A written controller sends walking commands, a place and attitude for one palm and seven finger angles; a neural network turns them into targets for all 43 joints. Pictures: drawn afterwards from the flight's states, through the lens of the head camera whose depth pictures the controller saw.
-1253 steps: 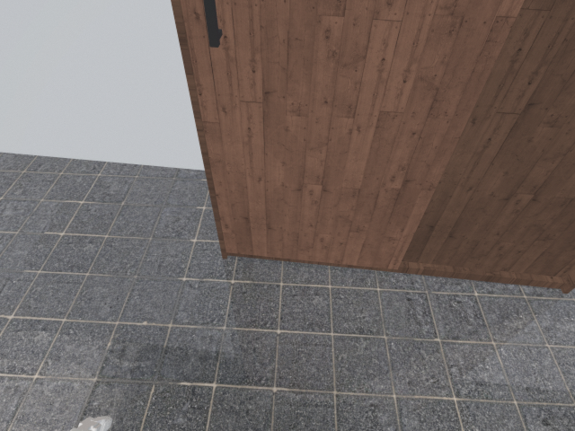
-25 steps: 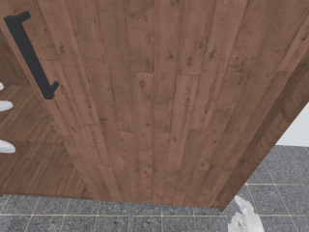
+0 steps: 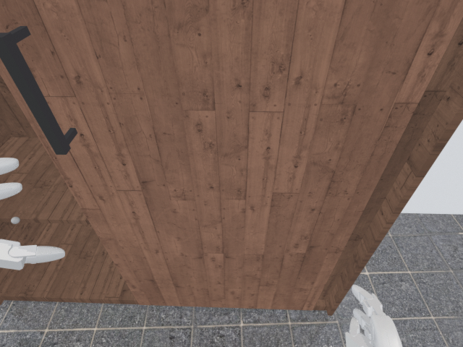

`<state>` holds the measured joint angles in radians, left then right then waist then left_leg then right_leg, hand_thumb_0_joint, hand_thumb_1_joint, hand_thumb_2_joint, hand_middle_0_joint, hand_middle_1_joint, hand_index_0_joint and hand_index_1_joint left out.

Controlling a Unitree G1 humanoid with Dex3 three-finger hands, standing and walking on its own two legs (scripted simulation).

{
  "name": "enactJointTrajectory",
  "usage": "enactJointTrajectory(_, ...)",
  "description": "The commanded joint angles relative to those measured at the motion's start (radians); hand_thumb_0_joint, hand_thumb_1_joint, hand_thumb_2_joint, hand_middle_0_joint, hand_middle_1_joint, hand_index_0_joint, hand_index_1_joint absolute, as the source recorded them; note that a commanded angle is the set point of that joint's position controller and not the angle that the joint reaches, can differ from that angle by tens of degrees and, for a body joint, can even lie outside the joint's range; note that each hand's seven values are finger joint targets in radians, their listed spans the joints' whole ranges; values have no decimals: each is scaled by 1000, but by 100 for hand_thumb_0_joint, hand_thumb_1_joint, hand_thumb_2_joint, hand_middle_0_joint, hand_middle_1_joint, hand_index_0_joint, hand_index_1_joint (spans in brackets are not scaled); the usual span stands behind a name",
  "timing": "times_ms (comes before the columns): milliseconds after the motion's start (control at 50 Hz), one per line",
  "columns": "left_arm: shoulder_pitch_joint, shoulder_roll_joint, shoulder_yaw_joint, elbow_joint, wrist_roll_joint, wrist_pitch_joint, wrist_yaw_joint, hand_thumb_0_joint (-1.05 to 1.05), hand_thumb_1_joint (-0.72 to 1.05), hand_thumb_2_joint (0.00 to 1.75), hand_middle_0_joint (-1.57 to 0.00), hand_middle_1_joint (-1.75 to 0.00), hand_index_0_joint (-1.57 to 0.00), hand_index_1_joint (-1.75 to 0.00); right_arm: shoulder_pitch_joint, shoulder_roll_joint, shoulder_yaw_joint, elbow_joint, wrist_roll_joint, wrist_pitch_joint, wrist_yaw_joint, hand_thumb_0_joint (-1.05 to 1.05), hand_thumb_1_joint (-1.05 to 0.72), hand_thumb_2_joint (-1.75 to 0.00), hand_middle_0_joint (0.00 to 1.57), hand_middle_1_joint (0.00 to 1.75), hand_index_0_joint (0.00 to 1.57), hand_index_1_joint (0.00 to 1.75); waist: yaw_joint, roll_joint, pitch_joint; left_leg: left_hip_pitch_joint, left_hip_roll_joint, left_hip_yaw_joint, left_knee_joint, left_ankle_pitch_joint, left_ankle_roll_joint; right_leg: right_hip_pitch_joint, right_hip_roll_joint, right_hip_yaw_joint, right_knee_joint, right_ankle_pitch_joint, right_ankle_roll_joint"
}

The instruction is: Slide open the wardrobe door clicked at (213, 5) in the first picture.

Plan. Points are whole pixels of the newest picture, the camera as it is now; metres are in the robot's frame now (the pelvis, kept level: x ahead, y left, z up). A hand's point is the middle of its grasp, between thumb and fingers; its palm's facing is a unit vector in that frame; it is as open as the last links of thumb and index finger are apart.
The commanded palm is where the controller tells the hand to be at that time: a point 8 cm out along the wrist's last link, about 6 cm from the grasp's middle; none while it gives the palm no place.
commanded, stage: draw the hand back to the body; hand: left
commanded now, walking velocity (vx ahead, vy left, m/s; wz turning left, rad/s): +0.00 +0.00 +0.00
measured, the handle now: (43, 96) +0.41 +0.36 +0.25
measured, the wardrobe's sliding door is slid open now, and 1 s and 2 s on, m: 0.61 0.61 0.61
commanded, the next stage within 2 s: step back with the hand held close in 0.92 s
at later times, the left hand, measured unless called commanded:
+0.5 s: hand (81, 218) +0.23 +0.24 +0.16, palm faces +0.40 -0.82 -0.41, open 9.2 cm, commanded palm +0.18 +0.28 +0.18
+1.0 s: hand (90, 229) +0.22 +0.23 +0.16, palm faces +0.40 -0.83 -0.39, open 7.5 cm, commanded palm +0.17 +0.27 +0.18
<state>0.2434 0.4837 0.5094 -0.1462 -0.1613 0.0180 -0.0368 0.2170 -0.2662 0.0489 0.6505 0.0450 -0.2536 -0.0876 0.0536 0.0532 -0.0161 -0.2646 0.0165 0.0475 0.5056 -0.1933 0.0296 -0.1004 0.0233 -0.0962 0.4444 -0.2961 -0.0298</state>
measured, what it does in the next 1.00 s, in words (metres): stands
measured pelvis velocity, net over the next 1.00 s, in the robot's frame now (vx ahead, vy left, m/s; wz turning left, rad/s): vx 0.03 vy -0.03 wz -0.02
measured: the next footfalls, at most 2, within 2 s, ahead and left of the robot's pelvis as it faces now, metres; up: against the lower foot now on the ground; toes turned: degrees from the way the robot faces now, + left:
none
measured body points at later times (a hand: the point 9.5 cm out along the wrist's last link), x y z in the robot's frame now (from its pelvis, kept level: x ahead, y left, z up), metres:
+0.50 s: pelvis +0.04 -0.01 +0.00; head +0.01 -0.03 +0.45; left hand +0.21 +0.28 +0.19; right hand +0.22 -0.24 -0.08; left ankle +0.05 +0.10 -0.74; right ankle -0.03 -0.10 -0.74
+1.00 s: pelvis +0.03 -0.03 +0.00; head +0.01 -0.05 +0.45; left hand +0.19 +0.27 +0.18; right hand +0.22 -0.25 -0.08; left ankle +0.05 +0.10 -0.74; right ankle -0.03 -0.10 -0.74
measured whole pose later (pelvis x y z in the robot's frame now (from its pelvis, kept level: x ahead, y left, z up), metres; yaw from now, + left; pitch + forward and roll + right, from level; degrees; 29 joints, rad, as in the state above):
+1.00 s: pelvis +0.03 -0.03 +0.00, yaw -1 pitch -4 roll +1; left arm 0.49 0.36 0.31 -0.40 -0.10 -0.04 0.09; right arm 0.18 -0.24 0.02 0.64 0.02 -0.07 -0.09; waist 0.07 0.06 0.00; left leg -0.15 0.02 0.07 0.41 -0.19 0.00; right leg -0.01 0.03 -0.07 0.38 -0.31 -0.05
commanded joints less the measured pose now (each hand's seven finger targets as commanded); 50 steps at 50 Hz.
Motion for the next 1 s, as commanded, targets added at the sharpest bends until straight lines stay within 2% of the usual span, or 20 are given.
enactJointTrajectory(0,-134,245,93,-315,48,-166,148,0,-4,44,-23,-85,-23,-85,-131,-109,-63,-130,-15,-37,-7,0,-90,-90,20,30,20,30,3,101,-78,186,20,-83,-119,-74,4,-144,-48,83,-109,24,1)
enactJointTrajectory(20,-117,233,87,-290,57,-169,158,0,-1,46,-23,-83,-23,-83,-131,-115,-66,-118,-16,-30,-10,0,-90,-90,20,30,20,30,3,58,-57,184,24,-80,-122,-57,8,-140,-45,80,-116,37,1)
enactJointTrajectory(60,-100,194,54,-317,59,-177,167,0,7,50,-23,-79,-23,-79,-136,-108,-70,-124,-16,-19,-8,0,-90,-90,20,30,20,30,2,65,-63,202,23,-73,-123,-11,9,-130,-45,80,-106,74,4)
enactJointTrajectory(120,-50,155,28,-291,67,-179,173,0,17,55,-22,-73,-22,-73,-141,-109,-73,-118,-17,4,-6,0,-90,-90,20,30,20,30,6,-12,-47,205,27,-74,-129,37,12,-119,-41,70,-105,105,4)
enactJointTrajectory(160,-33,148,23,-327,67,-180,173,0,25,58,-22,-68,-22,-68,-147,-103,-74,-128,-19,16,-2,0,-90,-90,20,30,20,30,10,11,-77,221,23,-64,-121,88,12,-100,-43,74,-96,155,6)
enactJointTrajectory(220,38,133,15,-332,68,-173,170,0,36,64,-22,-62,-22,-62,-157,-100,-74,-133,-22,34,0,0,-90,-90,20,30,20,30,19,-30,-66,220,25,-57,-117,142,15,-86,-43,71,-98,210,7)
enactJointTrajectory(240,58,118,-2,-358,66,-171,168,0,39,65,-22,-60,-22,-60,-155,-94,-74,-142,-22,40,3,0,-90,-90,20,30,20,30,16,4,-73,225,23,-52,-109,171,15,-74,-46,75,-91,245,6)
enactJointTrajectory(280,85,121,3,-391,65,-165,165,0,47,69,-22,-55,-22,-55,-160,-86,-73,-150,-24,52,6,0,-90,-90,20,30,20,30,20,8,-88,230,18,-42,-98,216,15,-62,-47,75,-85,299,11)
enactJointTrajectory(320,119,127,9,-400,66,-158,163,0,54,73,-21,-51,-21,-51,-163,-87,-72,-155,-26,64,6,0,-90,-90,20,30,20,30,26,-27,-82,227,21,-43,-101,239,15,-53,-46,70,-91,325,12)
enactJointTrajectory(340,135,95,-23,-414,62,-153,159,0,57,74,-21,-49,-21,-49,-159,-79,-72,-163,-25,70,6,0,-90,-90,20,30,20,30,19,-7,-78,230,18,-37,-92,258,15,-51,-48,76,-86,350,13)
enactJointTrajectory(360,122,109,-16,-446,65,-151,158,0,61,76,-21,-47,-21,-47,-161,-79,-70,-168,-25,74,9,0,-90,-90,20,30,20,30,22,16,-91,239,16,-37,-90,266,13,-52,-47,77,-86,359,14)
enactJointTrajectory(420,153,95,-33,-468,67,-144,156,0,72,81,-21,-41,-21,-41,-163,-76,-68,-174,-28,83,7,0,-90,-90,20,30,20,30,21,10,-85,250,19,-34,-93,274,12,-55,-44,73,-95,361,15)
enactJointTrajectory(440,180,62,-63,-450,62,-136,154,0,75,83,-21,-38,-21,-38,-160,-69,-68,-177,-28,89,6,0,-90,-90,20,30,20,30,14,-5,-62,241,18,-29,-90,273,13,-62,-45,73,-90,370,19)
enactJointTrajectory(520,173,62,-82,-492,66,-132,149,0,90,90,-20,-30,-20,-30,-168,-72,-66,-188,-30,100,4,0,-90,-90,20,30,20,30,17,-22,-71,248,15,-25,-91,255,15,-61,-44,77,-103,373,22)
enactJointTrajectory(620,172,93,-42,-477,59,-122,150,0,90,90,-20,-30,-20,-30,-173,-67,-65,-191,-32,122,-6,0,-90,-90,20,30,20,30,21,-51,-60,238,7,-16,-87,248,17,-52,-48,82,-114,416,27)
enactJointTrajectory(640,179,65,-65,-467,58,-121,149,0,90,90,-20,-30,-20,-30,-170,-61,-63,-192,-31,126,-7,0,-90,-90,20,30,20,30,14,-24,-53,239,5,-11,-84,247,18,-51,-52,86,-107,422,28)
enactJointTrajectory(660,160,78,-58,-480,58,-121,148,0,90,90,-20,-30,-20,-30,-174,-63,-61,-194,-31,127,-5,0,-90,-90,20,30,20,30,18,-17,-64,242,2,-13,-84,243,18,-51,-53,88,-111,422,29)
enactJointTrajectory(740,179,54,-79,-461,58,-117,145,0,90,90,-20,-30,-20,-30,-176,-61,-62,-193,-34,129,-6,0,-90,-90,20,30,20,30,16,-15,-61,243,1,-8,-85,251,20,-39,-58,90,-109,453,34)
enactJointTrajectory(820,157,77,-64,-460,60,-119,145,0,90,90,-20,-30,-20,-30,-187,-68,-65,-190,-34,131,-8,0,-90,-90,20,30,20,30,22,-71,-46,244,1,-11,-91,225,23,-53,-53,93,-138,422,38)
enactJointTrajectory(980,139,66,-74,-472,59,-134,146,0,90,90,-20,-30,-20,-30,-190,-60,-64,-186,-34,126,-9,0,-90,-90,20,30,20,30,19,-6,-37,257,-3,-13,-107,194,19,-55,-52,96,-150,345,33)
